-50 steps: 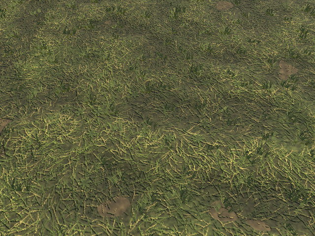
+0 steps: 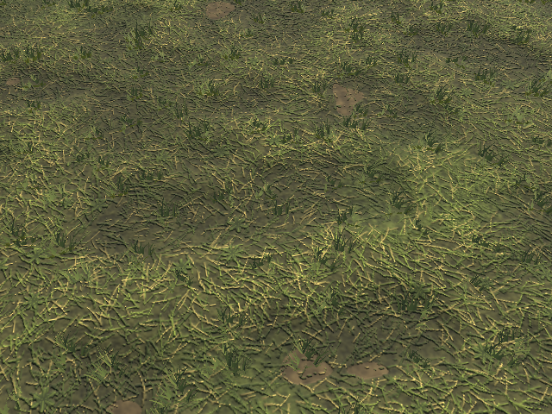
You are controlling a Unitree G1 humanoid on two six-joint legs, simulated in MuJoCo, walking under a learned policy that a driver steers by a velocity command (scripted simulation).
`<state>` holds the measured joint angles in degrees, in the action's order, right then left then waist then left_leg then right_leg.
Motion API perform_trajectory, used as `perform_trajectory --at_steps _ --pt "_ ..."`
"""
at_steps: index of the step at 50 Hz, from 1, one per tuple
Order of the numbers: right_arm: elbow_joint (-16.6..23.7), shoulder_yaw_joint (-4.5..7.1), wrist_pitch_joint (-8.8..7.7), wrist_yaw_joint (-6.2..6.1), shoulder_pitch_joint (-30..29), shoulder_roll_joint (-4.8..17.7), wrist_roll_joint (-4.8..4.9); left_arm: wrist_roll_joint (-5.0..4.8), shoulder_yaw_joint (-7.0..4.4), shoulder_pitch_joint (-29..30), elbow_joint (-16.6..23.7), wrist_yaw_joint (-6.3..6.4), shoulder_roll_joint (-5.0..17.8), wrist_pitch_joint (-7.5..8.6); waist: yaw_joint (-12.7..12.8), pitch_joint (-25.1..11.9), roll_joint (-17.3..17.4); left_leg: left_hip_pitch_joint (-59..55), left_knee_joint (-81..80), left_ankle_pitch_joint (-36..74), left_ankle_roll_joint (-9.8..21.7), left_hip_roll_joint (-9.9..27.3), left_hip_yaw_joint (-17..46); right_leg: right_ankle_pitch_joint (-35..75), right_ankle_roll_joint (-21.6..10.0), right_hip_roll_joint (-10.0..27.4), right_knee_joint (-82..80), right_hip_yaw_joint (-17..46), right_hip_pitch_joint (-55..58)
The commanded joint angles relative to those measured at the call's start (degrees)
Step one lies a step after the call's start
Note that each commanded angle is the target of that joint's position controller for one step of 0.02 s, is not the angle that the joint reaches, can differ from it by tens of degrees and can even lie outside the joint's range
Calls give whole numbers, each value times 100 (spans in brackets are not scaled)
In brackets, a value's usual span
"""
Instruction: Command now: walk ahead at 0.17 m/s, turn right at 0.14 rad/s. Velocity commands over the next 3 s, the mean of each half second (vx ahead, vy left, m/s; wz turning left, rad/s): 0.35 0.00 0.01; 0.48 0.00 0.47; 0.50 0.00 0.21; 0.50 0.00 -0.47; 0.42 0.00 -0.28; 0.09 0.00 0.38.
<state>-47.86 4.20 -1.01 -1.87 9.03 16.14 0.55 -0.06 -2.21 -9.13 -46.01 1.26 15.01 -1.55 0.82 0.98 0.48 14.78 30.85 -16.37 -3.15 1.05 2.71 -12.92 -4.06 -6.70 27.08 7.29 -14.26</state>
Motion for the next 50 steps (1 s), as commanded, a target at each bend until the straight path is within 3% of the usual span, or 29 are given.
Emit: perform_trajectory --at_steps 1,2,3,4,5,7,10,12,16,18,19,20,21,22,23,25,27,29,33,36,40,42,44,45,46,47,48,49,50 --pt "155 82 -202 65 331 552 -36 9 -111 -35 205 -6 685 92 -169 -231 -414 -1120 -744 31 431 280 112 -2009 -391 1016 -606 1376 -682" --pt "70 147 -235 50 636 923 -68 12 -79 -17 283 -25 511 169 -126 -200 294 -1395 -1013 -701 879 876 941 -1988 -146 489 258 579 -1306" --pt "-109 253 -266 86 1055 1228 -96 -63 -97 303 444 -29 512 270 -312 -6 1208 -1342 -1833 -1865 1500 1550 2283 -1844 92 -28 1388 -386 -1941" --pt "-89 246 -329 101 1029 1153 -116 -110 -194 633 557 -25 871 361 -478 488 1262 -1260 -2264 -2123 1817 2056 3071 -1946 189 294 2238 -346 -2601" --pt "-60 196 -377 67 882 985 -96 -151 -262 536 504 -51 960 418 -353 574 997 -1275 -2266 -2005 1770 1990 2920 -1668 215 542 2728 -194 -2798" --pt "-44 144 -417 41 816 795 39 -116 -269 388 404 -138 808 486 -286 485 839 -1654 -2275 -1426 1522 1670 2295 -1056 276 814 2843 -298 -3071" --pt "-103 123 -402 55 956 717 35 -72 -178 773 471 -231 428 583 -427 345 750 -1474 -2339 -226 1312 1192 1275 -280 401 873 2001 -699 -2517" --pt "-117 146 -373 68 1011 806 37 -75 -111 954 517 -281 259 609 -493 289 856 -1049 -2316 185 1271 1000 807 -2 457 787 1264 -902 -1776" --pt "-163 205 -344 131 1157 1058 116 -148 -142 914 540 -319 504 599 -401 328 862 -588 -2207 239 1313 1250 785 352 368 730 486 -983 -782" --pt "-170 173 -318 143 1090 1024 148 -154 -237 355 378 -277 685 598 -16 254 702 -226 -1817 550 1167 1231 795 457 242 657 157 -976 179" --pt "-153 114 -323 147 1039 892 116 -167 -352 -309 191 -217 886 595 328 -17 591 43 -1149 1135 1021 1028 636 365 128 616 34 -941 1050" --pt "-60 -11 -341 171 945 552 41 -131 -487 -1198 36 -141 1241 606 759 -618 46 659 434 1040 741 596 225 25 -133 1340 -164 -130 2254" --pt "200 -180 -428 128 1275 -46 65 -9 -631 -1848 -86 -132 1914 566 725 -1450 -1762 2233 2603 -870 382 -169 -333 -1375 -926 2903 -940 2366 3518" --pt "145 -34 -485 96 1123 515 197 34 -493 -1768 -106 -175 1416 625 761 -1222 -1360 2664 3671 -1562 413 -118 466 -2151 -1085 2993 -1450 3241 2977" --pt "209 64 -506 115 981 802 288 8 -370 -1274 -34 -191 1085 670 539 -534 -1172 2978 3959 -1129 575 161 594 -2099 -871 2884 -1488 2448 2428" --pt "141 75 -451 105 830 669 200 0 -252 -600 41 -212 665 722 250 17 -785 2769 3657 -240 617 507 485 -951 -575 2404 -1706 1197 1592" --pt "106 72 -334 144 861 461 159 63 -223 -388 -2 -211 516 772 55 157 -783 2392 3441 268 601 659 441 61 -411 2109 -1888 302 1135" --pt "156 43 -251 187 804 296 144 70 -249 -457 -91 -193 552 824 0 202 -572 2517 3349 574 540 655 414 854 -478 2077 -1969 -200 1068" --pt "468 -3 -227 237 249 236 98 96 -286 -484 -202 -127 706 830 16 412 -338 2758 2209 1459 395 580 356 1485 -542 2048 -2164 -923 1003" --pt "757 -90 -246 360 -428 136 58 50 -306 -637 -254 -63 828 798 228 571 -231 2517 1223 2058 427 512 -145 1698 -472 2019 -2258 -1435 1013" --pt "1162 -137 -253 544 -1029 111 91 -49 -341 -1080 -419 -38 948 645 354 652 -165 2624 529 1838 659 363 -486 2572 -391 2226 -1864 -1768 1860" --pt "1282 -59 -240 605 -944 284 104 -59 -379 -1034 -375 -4 1118 542 151 366 -355 2187 453 1361 861 47 -780 4400 -282 2275 -1243 -1935 2206" --pt "1200 113 -187 602 -204 602 126 -54 -423 -974 -303 56 1283 422 -336 -213 -619 1159 546 781 1116 -377 -1024 6042 -176 2256 51 -2021 2317" --pt "1013 279 -167 542 638 897 132 -71 -419 -876 -257 78 1306 385 -808 -655 -568 -99 265 917 1317 -570 -977 5887 -47 2124 1194 -2078 1825" --pt "820 459 -88 407 1502 1281 125 -14 -368 -913 -155 99 1215 422 -1189 -1141 -132 -1837 63 776 1575 -140 -55 4211 178 1882 2849 -2047 500" --pt "884 504 -117 354 1277 1809 122 160 -72 -1595 128 -39 203 592 -330 -1605 1361 -3796 -264 41 2669 1428 3215 -1810 538 657 5018 -1525 -2193" --pt "1023 385 -182 359 1508 1398 60 -85 -130 -972 278 -138 701 869 -769 -2347 725 -4077 -1282 -838 2950 1842 4732 -2132 454 449 5677 -175 -2875" --pt "960 307 -255 365 1283 1107 12 -299 -211 -302 500 -178 982 995 -839 -1403 421 -3439 -1510 -504 2539 1656 3844 -1514 307 780 5457 -93 -3312" --pt "1001 257 -307 370 891 956 38 -249 -182 -225 548 -147 910 1052 -525 -822 -56 -2482 -1525 143 2316 1400 3092 -977 244 1046 4878 -124 -3100"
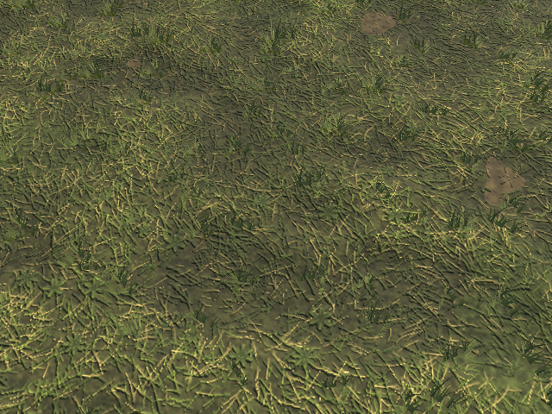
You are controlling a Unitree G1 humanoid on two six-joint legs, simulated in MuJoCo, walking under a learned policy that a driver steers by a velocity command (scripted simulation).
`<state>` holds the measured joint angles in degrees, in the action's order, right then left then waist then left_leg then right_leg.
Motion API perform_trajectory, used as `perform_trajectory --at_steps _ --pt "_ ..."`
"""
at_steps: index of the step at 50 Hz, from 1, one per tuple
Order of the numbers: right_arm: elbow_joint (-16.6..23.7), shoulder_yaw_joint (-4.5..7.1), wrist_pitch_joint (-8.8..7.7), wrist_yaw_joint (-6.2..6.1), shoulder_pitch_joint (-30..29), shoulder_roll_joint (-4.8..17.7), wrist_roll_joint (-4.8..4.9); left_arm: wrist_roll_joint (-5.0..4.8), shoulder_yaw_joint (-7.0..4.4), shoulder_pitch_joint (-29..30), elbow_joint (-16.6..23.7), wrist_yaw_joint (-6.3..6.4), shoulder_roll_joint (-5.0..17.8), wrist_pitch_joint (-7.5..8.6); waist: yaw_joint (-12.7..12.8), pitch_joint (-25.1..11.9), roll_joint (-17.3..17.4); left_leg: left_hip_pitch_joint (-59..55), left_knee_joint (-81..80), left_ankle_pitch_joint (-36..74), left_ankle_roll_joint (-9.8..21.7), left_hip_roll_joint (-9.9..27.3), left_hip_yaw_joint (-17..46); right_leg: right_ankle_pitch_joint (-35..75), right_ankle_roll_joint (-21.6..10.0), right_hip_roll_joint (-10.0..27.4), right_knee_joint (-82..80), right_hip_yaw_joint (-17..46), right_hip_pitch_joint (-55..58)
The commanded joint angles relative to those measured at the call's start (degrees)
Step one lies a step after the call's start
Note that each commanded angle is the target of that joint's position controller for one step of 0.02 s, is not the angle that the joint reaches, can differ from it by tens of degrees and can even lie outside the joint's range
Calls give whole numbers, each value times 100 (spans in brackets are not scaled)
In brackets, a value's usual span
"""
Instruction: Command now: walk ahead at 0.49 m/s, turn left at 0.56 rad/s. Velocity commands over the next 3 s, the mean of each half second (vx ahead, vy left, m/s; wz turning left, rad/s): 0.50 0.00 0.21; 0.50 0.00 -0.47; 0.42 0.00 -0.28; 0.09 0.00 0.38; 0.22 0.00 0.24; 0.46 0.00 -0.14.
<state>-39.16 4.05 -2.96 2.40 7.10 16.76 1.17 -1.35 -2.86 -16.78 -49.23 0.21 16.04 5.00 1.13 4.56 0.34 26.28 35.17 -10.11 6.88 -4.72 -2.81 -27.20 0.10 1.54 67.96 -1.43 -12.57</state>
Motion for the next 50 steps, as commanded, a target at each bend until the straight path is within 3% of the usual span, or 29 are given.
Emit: perform_trajectory --at_steps 1,3,5,7,11,14,17,19,20,21,22,23,24,25,26,27,28,31,34,37,39,42,44,45,46,47,48,49,50 --pt "221 220 -132 -58 692 731 -38 27 -142 500 786 7 791 383 -296 -848 -217 -2803 -2006 234 1165 1724 3070 677 -126 392 304 714 -2875" --pt "359 170 -154 -87 411 617 -129 147 -205 235 770 7 842 229 23 -711 -27 -1923 -2216 1025 1122 1466 2574 907 3 552 -131 742 -2230" --pt "317 192 -178 -135 494 704 -65 226 -181 275 840 20 683 104 70 -605 0 -1432 -2315 1538 1142 1354 2192 1109 211 555 -631 586 -2125" --pt "243 222 -171 -215 668 836 -64 251 -128 663 1001 38 541 49 -36 -460 77 -1196 -2356 1726 1048 1186 1838 1750 378 496 -1352 473 -2242" --pt "42 176 -124 -280 1071 777 -29 204 -5 1471 1163 -56 305 122 -479 -431 312 -1059 -2242 1131 599 850 1345 3522 367 204 -3136 283 -1668" --pt "-131 155 -134 -258 1341 820 -34 95 -11 1819 1262 -155 429 175 -677 -308 428 -1636 -2122 758 576 1182 1517 3720 191 195 -3610 296 -1834" --pt "-287 165 -86 -265 1551 889 -66 80 -33 2037 1423 -246 553 209 -707 -207 454 -2628 -1804 1399 527 1646 1713 2873 -143 149 -3821 275 -2385" --pt "-328 185 -37 -293 1462 954 -72 58 -72 1740 1404 -286 650 207 -496 -307 545 -3001 -1440 2594 377 1716 1575 2258 -389 5 -3913 163 -2117" --pt "-307 184 -11 -308 1322 983 -79 62 -141 1267 1290 -280 764 205 -210 -621 566 -3029 -918 3739 273 1582 1350 2205 -543 -206 -4013 -16 -1440" --pt "-255 141 13 -331 1205 920 -109 81 -251 464 1079 -263 967 199 206 -1194 446 -2767 58 4326 116 1317 1030 2579 -761 -230 -4042 19 -256" --pt "-102 39 3 -372 1231 722 -235 113 -323 -460 957 -242 1306 173 508 -1981 -161 -1732 1691 2907 -82 989 739 2991 -1161 668 -3925 1290 1359" --pt "-26 -82 -111 -311 1955 268 -198 84 -425 -699 845 -292 1633 137 99 -2385 -1805 674 3566 -1469 -579 -55 506 1858 -2131 1746 -4492 4065 3195" --pt "-26 -57 -229 -255 1610 684 -136 -61 -294 -713 869 -295 1072 102 355 -2221 -1236 1498 4027 -2053 -559 176 1105 686 -1981 1718 -4970 4599 3387" --pt "137 -4 -322 -193 961 868 15 -13 -238 -386 959 -248 871 53 426 -1378 -792 1872 4018 -1568 -531 431 1062 744 -1755 1562 -5091 3833 2731" --pt "223 -37 -395 -189 597 792 -23 70 -232 -140 1047 -222 871 12 344 -960 -193 1784 3740 -1208 -519 617 948 1276 -1639 1337 -5175 3309 2016" --pt "279 -16 -431 -196 432 757 -141 88 -207 22 1090 -211 804 -11 196 -636 63 1670 3281 -971 -573 755 886 1923 -1610 1143 -5274 2952 1453" --pt "309 -1 -425 -201 506 716 -205 134 -175 95 1132 -185 749 -11 18 -651 -78 1343 2985 -800 -626 860 889 2433 -1597 988 -5373 2713 1125" --pt "327 -36 -326 -233 625 542 -233 65 -199 113 1142 -116 787 -27 -152 -640 -368 1077 2259 -762 -886 886 721 3149 -1675 785 -5533 2269 592" --pt "481 -114 -287 -266 25 371 -230 20 -278 -62 1061 -7 993 -70 1 -469 -373 914 1102 168 -1077 760 610 3192 -1521 528 -5600 1868 111" --pt "580 -150 -344 -218 -576 284 -178 -14 -297 -336 954 61 1013 -153 232 -461 -486 341 6 1257 -1111 489 575 2920 -1258 309 -5469 1726 -156" --pt "646 -127 -383 -177 -853 340 -120 -39 -305 -541 885 79 1010 -203 323 -467 -518 127 -336 1433 -1079 373 634 2667 -1188 381 -5310 1947 -51" --pt "675 -30 -440 -141 -904 540 -76 -53 -315 -586 869 106 971 -268 228 -475 -639 -74 -765 1026 -914 358 834 2374 -1059 575 -4913 2473 438" --pt "563 67 -482 -160 -439 684 -65 -33 -324 -427 918 106 932 -304 -71 -581 -762 -729 -1040 745 -685 386 760 2618 -916 549 -4478 2606 488" --pt "463 152 -502 -199 87 833 -115 -5 -269 -359 980 86 766 -299 -345 -949 -693 -1636 -1148 724 -485 587 815 2827 -753 285 -3835 2421 296" --pt "403 242 -502 -256 944 1133 -201 92 -148 -340 1111 60 437 -276 -704 -1744 -134 -3069 -1007 379 -107 1531 1675 2079 -558 -56 -2319 1968 -378" --pt "195 341 -405 -234 1367 1513 -240 -48 -28 -1158 1255 59 86 -227 -357 -2400 1700 -4749 -1402 -734 798 2758 4159 -567 -221 -799 -608 1205 -2323" --pt "241 253 -371 -199 1308 1031 -116 -108 -116 -1164 1126 78 652 -223 -439 -2024 1324 -4503 -1687 -1905 774 2878 4752 -599 -140 -310 214 1247 -3067" --pt "278 164 -348 -216 1088 701 -102 -79 -211 -578 1161 75 961 -252 -577 -1277 739 -3828 -1782 -1786 532 2608 3886 -51 -90 -126 453 1169 -3243" --pt "282 117 -322 -214 834 609 -147 -20 -224 -271 1219 82 933 -280 -492 -852 368 -3162 -1874 -1040 394 2358 3130 371 -34 56 399 990 -3101"
Over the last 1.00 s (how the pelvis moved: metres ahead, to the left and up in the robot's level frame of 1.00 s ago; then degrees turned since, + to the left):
0.42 0.02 -0.02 19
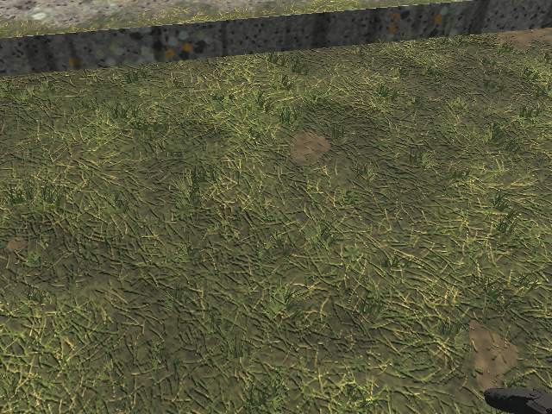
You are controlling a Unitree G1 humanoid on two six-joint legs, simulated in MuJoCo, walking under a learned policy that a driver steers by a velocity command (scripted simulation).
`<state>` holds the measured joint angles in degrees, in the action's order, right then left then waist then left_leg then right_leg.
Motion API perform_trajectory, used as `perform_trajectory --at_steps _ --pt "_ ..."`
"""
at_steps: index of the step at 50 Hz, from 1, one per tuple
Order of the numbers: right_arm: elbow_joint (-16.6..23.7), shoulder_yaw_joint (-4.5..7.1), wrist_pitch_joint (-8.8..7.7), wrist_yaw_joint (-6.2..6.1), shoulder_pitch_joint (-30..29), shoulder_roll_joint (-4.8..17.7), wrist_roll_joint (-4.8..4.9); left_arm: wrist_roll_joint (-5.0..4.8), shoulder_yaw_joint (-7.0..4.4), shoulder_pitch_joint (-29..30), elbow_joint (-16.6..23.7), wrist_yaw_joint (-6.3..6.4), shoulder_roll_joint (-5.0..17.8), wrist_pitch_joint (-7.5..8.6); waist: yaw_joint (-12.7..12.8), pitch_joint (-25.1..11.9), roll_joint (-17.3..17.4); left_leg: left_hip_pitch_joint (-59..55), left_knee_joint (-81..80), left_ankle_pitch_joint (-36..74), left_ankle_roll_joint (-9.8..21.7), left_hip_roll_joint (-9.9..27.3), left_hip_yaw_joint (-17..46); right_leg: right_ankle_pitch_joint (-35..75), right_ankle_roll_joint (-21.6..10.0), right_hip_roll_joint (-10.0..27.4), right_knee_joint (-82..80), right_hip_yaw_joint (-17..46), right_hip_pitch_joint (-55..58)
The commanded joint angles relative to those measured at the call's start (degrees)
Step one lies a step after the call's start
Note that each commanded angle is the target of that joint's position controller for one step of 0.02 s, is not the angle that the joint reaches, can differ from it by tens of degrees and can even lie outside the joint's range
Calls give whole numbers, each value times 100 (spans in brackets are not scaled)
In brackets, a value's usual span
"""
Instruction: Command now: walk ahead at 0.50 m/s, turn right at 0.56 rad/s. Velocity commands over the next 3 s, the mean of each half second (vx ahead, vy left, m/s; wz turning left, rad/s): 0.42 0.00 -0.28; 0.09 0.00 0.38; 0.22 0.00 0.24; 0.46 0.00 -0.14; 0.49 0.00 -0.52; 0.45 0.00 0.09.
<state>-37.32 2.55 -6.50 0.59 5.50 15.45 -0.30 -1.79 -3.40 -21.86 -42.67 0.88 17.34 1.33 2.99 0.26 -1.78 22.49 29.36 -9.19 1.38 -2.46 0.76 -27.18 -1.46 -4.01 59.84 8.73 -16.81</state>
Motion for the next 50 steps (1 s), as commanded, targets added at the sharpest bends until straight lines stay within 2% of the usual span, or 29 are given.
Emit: perform_trajectory --at_steps 1,3,6,12,14,16,18,19,20,21,22,23,24,25,26,28,30,34,38,40,42,43,44,45,46,47,48,49,50 --pt "42 229 45 -29 834 619 -20 76 -187 438 635 -5 741 85 -589 -115 565 -2292 -1432 -521 903 1907 2248 641 153 752 987 -59 -2597" --pt "-38 206 18 -33 725 542 -56 16 -180 418 684 -70 540 37 -415 16 851 -1748 -1719 9 843 1648 1515 904 173 961 757 -176 -2245" --pt "-271 256 -54 5 867 687 -11 62 -96 636 785 -91 246 13 -380 95 688 -1541 -2003 561 1056 1642 1054 1155 222 981 213 -227 -2282" --pt "-610 301 28 10 1051 997 109 109 56 1607 968 -245 69 192 -620 222 484 -1666 -2070 1356 973 1448 129 2621 164 906 -1886 -632 -1931" --pt "-768 312 79 10 1337 1099 159 81 77 1998 1091 -298 73 232 -762 284 495 -1842 -2023 1346 944 1527 100 2703 117 828 -2290 -793 -1795" --pt "-911 308 168 -4 1466 1146 169 96 55 2203 1202 -335 143 266 -740 327 568 -2157 -1695 2211 830 1612 70 2509 0 685 -2669 -863 -1668" --pt "-985 317 247 -44 1431 1241 191 157 -30 1909 1159 -351 316 296 -467 19 737 -2399 -1033 3445 614 1577 -25 2401 -192 444 -3025 -976 -1013" --pt "-979 303 268 -71 1323 1239 213 209 -122 1302 964 -330 469 302 -102 -358 706 -2284 -374 4033 449 1393 -189 2869 -341 262 -3360 -1104 -87" --pt "-960 242 243 -91 1378 1098 169 261 -230 724 791 -267 753 285 160 -773 587 -1764 501 3684 202 1108 -385 3922 -501 427 -3420 -965 1062" --pt "-746 73 172 -84 1487 702 -84 409 -316 -3 717 -161 1271 221 284 -1672 -425 -271 2361 1002 -141 668 -550 6631 -1032 1828 -2766 457 3003" --pt "-960 -93 150 2 2451 348 -17 405 -233 58 743 -165 1223 161 -22 -2725 -1319 938 3986 -3205 -384 65 119 7295 -2088 3158 -2911 2162 4121" --pt "-1134 93 202 10 2120 987 160 311 -192 66 743 -188 847 95 272 -2613 -490 974 4327 -3116 -369 285 718 6577 -1866 2782 -3126 1727 3504" --pt "-939 111 256 -7 1572 988 280 241 -119 518 716 -201 676 104 139 -1669 -452 1399 4198 -2838 -358 477 527 6120 -1597 2463 -3325 964 2838" --pt "-944 90 335 -74 1385 840 229 206 -56 897 666 -207 471 130 -62 -1148 -163 1360 3828 -2468 -413 683 404 5603 -1379 2185 -3595 568 2077" --pt "-978 112 455 -142 1387 787 153 214 -17 1226 646 -221 320 149 -275 -809 -174 1003 3475 -2167 -479 811 388 5133 -1252 2017 -3882 234 1310" --pt "-1093 104 677 -234 1748 570 108 375 -35 1627 554 -236 296 222 -614 -666 -445 -26 3187 -1572 -634 772 256 4807 -1255 1863 -4342 -299 136" --pt "-993 140 770 -298 1696 580 78 384 -104 1857 493 -183 466 247 -681 -545 -595 -100 2871 -1311 -674 724 131 4546 -1301 1887 -4497 -598 -129" --pt "-638 168 849 -245 1005 607 75 304 -183 1726 281 14 622 127 -427 -423 -474 159 2250 -713 -528 862 89 3123 -1281 2063 -4716 -767 120" --pt "-360 224 913 -133 629 671 81 225 -237 1675 142 74 742 -37 -306 -313 -432 184 1728 -920 -382 817 -82 2598 -1216 2255 -4590 -803 485" --pt "-269 252 924 -61 604 672 83 149 -272 1680 89 75 828 -102 -330 -317 -443 34 1275 -1007 -260 734 -214 2780 -1094 2323 -4313 -838 716" --pt "-311 292 899 3 845 657 77 42 -286 1726 31 97 822 -162 -506 -379 -355 -545 264 -363 -44 496 -459 2740 -751 2145 -3730 -1090 725" --pt "-335 365 878 -16 988 841 43 40 -262 1422 -101 95 667 -182 -501 -384 -35 -973 -323 361 145 453 -232 2268 -381 1852 -3157 -1338 531" --pt "-266 539 858 -115 1127 1509 32 237 -193 1270 -46 64 384 -173 -335 -421 1443 -1703 -742 2468 595 1528 1301 983 194 1174 -1587 -1943 -468" --pt "-120 567 803 -116 1121 1821 -92 339 -149 1806 288 98 315 -165 -516 -371 2198 -1994 -948 3289 1776 2491 2870 -1128 544 255 -285 -1559 -1936" --pt "-101 498 680 -66 1218 1542 -158 293 -211 2054 292 104 537 -162 -716 -686 1334 -2006 -984 3134 1946 2364 2703 -1193 486 337 553 -760 -2063" --pt "-93 468 581 -72 1003 1432 -115 179 -238 2002 257 107 559 -173 -549 -655 1074 -1998 -908 2937 1662 2070 2220 -726 401 443 719 -567 -2141" --pt "-41 452 552 -97 698 1300 0 172 -263 1841 122 149 560 -193 -400 -625 761 -1983 -841 2632 1348 1798 1896 -289 395 533 595 -502 -2186" --pt "8 402 572 -138 493 1157 105 211 -300 1827 92 192 654 -209 -335 -595 768 -1927 -842 2542 1195 1715 1787 10 424 586 454 -450 -2162" --pt "39 368 598 -175 460 1106 107 216 -306 1829 80 193 630 -205 -289 -646 855 -1773 -841 2703 1163 1601 1700 224 468 525 509 -479 -1920"
Over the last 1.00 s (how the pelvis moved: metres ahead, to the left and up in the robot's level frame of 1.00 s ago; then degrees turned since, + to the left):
0.59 -0.01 0.01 -13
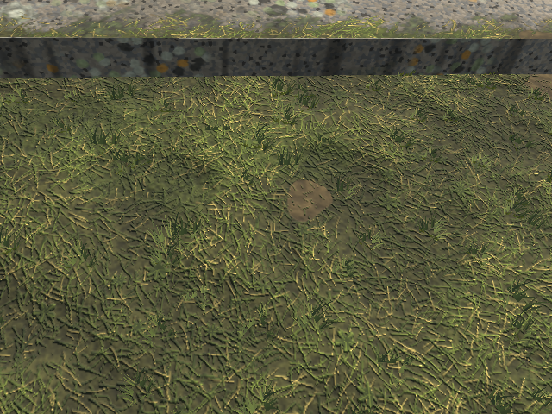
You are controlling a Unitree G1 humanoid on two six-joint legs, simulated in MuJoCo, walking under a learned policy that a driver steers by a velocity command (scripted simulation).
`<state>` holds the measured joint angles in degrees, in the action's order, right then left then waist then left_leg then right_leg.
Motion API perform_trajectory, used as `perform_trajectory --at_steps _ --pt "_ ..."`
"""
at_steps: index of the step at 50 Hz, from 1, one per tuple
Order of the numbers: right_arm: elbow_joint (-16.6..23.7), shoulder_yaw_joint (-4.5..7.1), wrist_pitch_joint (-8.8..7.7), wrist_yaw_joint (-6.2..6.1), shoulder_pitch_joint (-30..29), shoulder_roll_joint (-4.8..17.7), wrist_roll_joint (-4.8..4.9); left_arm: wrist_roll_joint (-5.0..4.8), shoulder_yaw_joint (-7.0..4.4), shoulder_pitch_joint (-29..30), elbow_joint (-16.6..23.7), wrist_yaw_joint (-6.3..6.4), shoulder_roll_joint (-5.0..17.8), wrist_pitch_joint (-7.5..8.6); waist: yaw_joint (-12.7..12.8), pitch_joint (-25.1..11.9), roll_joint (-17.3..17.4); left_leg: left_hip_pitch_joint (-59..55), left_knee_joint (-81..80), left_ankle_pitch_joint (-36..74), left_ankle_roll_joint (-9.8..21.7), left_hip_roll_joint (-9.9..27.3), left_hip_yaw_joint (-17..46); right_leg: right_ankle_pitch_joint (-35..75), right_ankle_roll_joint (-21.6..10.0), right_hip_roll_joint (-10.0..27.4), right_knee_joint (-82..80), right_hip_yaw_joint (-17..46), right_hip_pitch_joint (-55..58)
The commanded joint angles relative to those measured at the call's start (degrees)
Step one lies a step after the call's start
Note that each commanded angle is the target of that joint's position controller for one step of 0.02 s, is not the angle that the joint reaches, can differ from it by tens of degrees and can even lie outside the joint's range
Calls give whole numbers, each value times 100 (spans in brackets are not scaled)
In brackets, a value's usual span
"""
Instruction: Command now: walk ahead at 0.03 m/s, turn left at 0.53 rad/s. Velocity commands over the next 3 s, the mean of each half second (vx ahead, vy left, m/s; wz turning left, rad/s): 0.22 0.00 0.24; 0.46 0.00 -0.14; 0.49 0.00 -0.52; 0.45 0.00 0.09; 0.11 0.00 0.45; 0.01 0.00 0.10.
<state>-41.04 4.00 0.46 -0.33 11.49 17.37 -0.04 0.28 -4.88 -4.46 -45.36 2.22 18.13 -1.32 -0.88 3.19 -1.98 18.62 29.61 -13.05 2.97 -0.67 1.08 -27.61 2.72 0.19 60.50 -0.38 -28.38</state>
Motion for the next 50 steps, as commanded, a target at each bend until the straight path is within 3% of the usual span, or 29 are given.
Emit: perform_trajectory --at_steps 1,5,7,9,13,15,17,18,19,20,21,22,23,24,26,31,34,36,38,39,40,41,42,43,44,45,47,48,50 --pt "435 216 -76 -107 -121 904 54 -12 -155 31 339 49 507 70 125 -1013 879 -1389 -870 3163 1014 1351 1632 433 86 30 426 430 -660" --pt "440 184 -36 -176 -69 846 20 -69 -89 37 266 24 331 66 31 -1061 864 -1601 -869 2904 995 1277 1506 760 214 41 -500 400 -460" --pt "372 170 -20 -186 21 819 37 -77 -62 72 251 -41 308 79 -68 -1033 950 -1419 -1181 869 987 1168 1594 963 211 109 -1114 336 -174" --pt "299 161 -41 -160 46 879 25 -97 -50 254 306 -114 357 138 -201 -666 1179 -1078 -1576 -952 1011 1161 1901 965 152 108 -1612 232 -35" --pt "136 147 -118 -93 149 950 18 -129 -27 270 282 -246 402 406 -289 -327 1081 -932 -1676 -1481 1026 1243 2183 810 -87 92 -2483 105 350" --pt "98 129 -139 -65 105 947 53 -156 -10 102 193 -298 361 534 -173 -273 969 -752 -1586 -1577 1000 1195 2212 1007 -269 37 -2989 -6 786" --pt "97 70 -141 -38 -26 804 79 -144 -11 -394 -42 -318 306 627 135 -318 804 -280 -1329 -1649 847 948 2087 1477 -460 -51 -3693 -132 1746" --pt "131 1 -167 -24 -129 591 58 -129 -35 -799 -175 -296 380 655 320 -440 696 125 -972 -1598 680 752 1943 1453 -569 190 -3774 128 2397" --pt "237 -109 -213 -1 -361 211 23 -82 -78 -1447 -322 -254 626 671 555 -562 57 835 255 -1529 362 315 1336 989 -821 978 -4128 1066 3102" --pt "480 -122 -312 8 -351 115 89 -51 -228 -1740 -446 -264 1262 652 430 -440 -1173 2033 1467 -1683 48 -379 251 -125 -1528 1891 -4760 2833 3520" --pt "522 16 -391 -21 -627 658 139 -36 -198 -1753 -414 -285 1043 680 636 34 -921 2827 2422 -2093 -69 -83 328 -782 -1929 2311 -5065 3560 3364" --pt "466 78 -449 8 -537 778 192 -54 -102 -1574 -348 -260 743 709 516 211 -650 3084 2842 -1655 -57 161 521 -904 -1819 2123 -5068 3276 3343" --pt "374 74 -469 40 -422 686 170 -68 -56 -1420 -284 -253 627 717 422 168 -622 3160 2978 -1244 -81 290 420 -682 -1649 1861 -5102 2886 3397" --pt "399 75 -494 66 -493 639 114 -102 -35 -1355 -269 -250 594 710 418 216 -592 3274 2926 -852 -121 417 357 -228 -1552 1758 -5165 2574 3401" --pt "440 45 -528 114 -692 442 68 -74 16 -1399 -277 -226 500 682 436 172 -484 2986 2590 -201 -236 528 185 864 -1404 1457 -5284 1871 3185" --pt "619 -117 -554 212 -1272 10 92 -95 10 -1631 -351 -179 649 606 605 140 -441 1816 906 995 -437 346 -267 2469 -1278 1010 -5333 705 2479" --pt "725 -111 -553 273 -1535 98 138 -149 -12 -1925 -460 -189 768 581 662 245 -448 1420 360 1249 -355 259 -278 2599 -1280 1228 -5318 694 2496" --pt "796 -69 -576 298 -1567 237 152 -197 -23 -1983 -519 -186 779 547 527 316 -450 1260 106 1122 -210 245 -136 2920 -1216 1419 -5163 854 2681" --pt "710 40 -602 277 -1097 485 136 -199 -67 -1876 -511 -172 917 502 146 45 -510 502 -65 865 -34 91 -175 4168 -1096 1454 -4598 849 2818" --pt "498 160 -597 227 -373 685 122 -188 -54 -1811 -494 -167 894 482 -260 -413 -429 -539 -182 869 112 -26 -268 4950 -962 1231 -3766 648 2640" --pt "268 285 -576 152 585 945 101 -115 8 -1754 -412 -166 750 490 -720 -1097 -311 -2083 5 885 297 318 9 4593 -765 946 -2536 493 1861" --pt "156 411 -528 89 1355 1494 -89 -62 193 -2216 -207 -179 89 542 -714 -2203 971 -4338 -98 -108 930 1902 2130 2444 -377 192 -265 90 -148" --pt "92 318 -507 120 1469 1221 -68 -180 235 -2379 -270 -182 36 631 -655 -2829 1869 -4315 -1118 -1078 1261 2525 3998 -474 -352 -165 895 718 -740" --pt "95 184 -517 126 1032 834 -25 -348 51 -1975 -174 -195 615 654 -601 -1768 1409 -3504 -1338 -1531 1016 2329 3375 -233 -408 160 1379 881 -1234" --pt "107 126 -529 115 655 644 12 -362 35 -1593 -68 -191 644 651 -458 -1072 1162 -2719 -1442 -1231 861 2144 2552 217 -472 427 1341 672 -1332" --pt "70 83 -558 128 307 484 -8 -282 31 -1425 -43 -170 549 630 -268 -667 856 -1986 -1645 -708 776 1911 1971 613 -475 606 1069 609 -1149" --pt "14 52 -659 150 -114 266 -73 -231 5 -1635 -145 -163 328 468 76 -387 955 -1152 -2002 10 677 1595 1081 1083 -458 832 754 658 -567" --pt "-35 65 -708 154 -183 240 -69 -231 21 -1674 -157 -168 187 394 142 -324 887 -959 -2142 274 723 1583 834 1171 -430 853 714 633 -479" --pt "-145 104 -780 141 -239 318 -69 -207 12 -1495 -33 -156 128 287 225 -111 711 -803 -2339 690 780 1594 386 1479 -363 877 510 685 -706"
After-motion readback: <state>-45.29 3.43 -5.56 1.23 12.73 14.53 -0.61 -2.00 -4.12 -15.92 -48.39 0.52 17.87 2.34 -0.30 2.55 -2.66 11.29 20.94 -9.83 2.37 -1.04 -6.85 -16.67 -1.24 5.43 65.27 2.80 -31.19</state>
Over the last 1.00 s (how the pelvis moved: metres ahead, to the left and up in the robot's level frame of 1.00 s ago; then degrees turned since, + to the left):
0.31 -0.02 0.01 7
